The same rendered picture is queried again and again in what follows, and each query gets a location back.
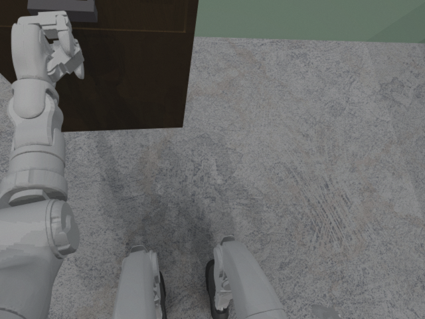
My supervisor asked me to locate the handle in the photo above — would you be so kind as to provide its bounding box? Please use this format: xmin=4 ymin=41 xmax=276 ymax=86
xmin=27 ymin=0 xmax=98 ymax=23

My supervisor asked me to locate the robot left hand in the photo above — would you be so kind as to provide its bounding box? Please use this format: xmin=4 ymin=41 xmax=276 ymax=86
xmin=11 ymin=11 xmax=84 ymax=88

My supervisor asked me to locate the robot right hand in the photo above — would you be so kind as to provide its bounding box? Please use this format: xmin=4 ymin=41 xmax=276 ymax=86
xmin=311 ymin=304 xmax=342 ymax=319

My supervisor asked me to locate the robot right thigh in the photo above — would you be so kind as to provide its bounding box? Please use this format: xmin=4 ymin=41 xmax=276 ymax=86
xmin=213 ymin=241 xmax=288 ymax=319

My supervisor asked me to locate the robot left upper arm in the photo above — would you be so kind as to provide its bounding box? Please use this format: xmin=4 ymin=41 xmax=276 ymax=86
xmin=0 ymin=199 xmax=80 ymax=319

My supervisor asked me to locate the robot right shin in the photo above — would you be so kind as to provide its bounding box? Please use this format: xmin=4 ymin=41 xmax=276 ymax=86
xmin=214 ymin=235 xmax=235 ymax=310

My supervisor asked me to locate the robot left forearm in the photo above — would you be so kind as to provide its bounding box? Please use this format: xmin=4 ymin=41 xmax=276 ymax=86
xmin=0 ymin=78 xmax=68 ymax=209

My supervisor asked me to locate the cabinet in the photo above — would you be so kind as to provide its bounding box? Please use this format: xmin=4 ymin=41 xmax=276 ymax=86
xmin=0 ymin=0 xmax=199 ymax=132

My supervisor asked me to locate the drawer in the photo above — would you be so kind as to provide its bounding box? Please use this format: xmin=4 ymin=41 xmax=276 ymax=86
xmin=0 ymin=0 xmax=186 ymax=31

